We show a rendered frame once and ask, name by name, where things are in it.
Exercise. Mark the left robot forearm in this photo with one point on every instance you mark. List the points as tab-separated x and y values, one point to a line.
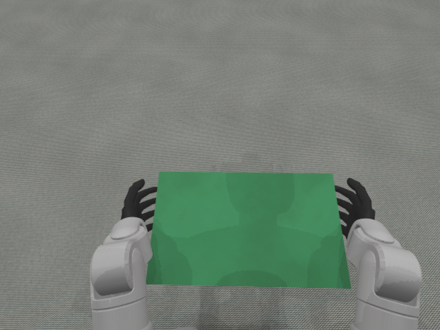
118	280

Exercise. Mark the robot right hand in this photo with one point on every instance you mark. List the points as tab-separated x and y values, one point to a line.
361	207

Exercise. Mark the robot left hand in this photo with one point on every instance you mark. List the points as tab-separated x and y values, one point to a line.
133	207

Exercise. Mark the right robot forearm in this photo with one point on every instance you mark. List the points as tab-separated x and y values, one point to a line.
389	279

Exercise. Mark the carton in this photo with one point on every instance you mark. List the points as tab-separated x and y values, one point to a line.
247	229

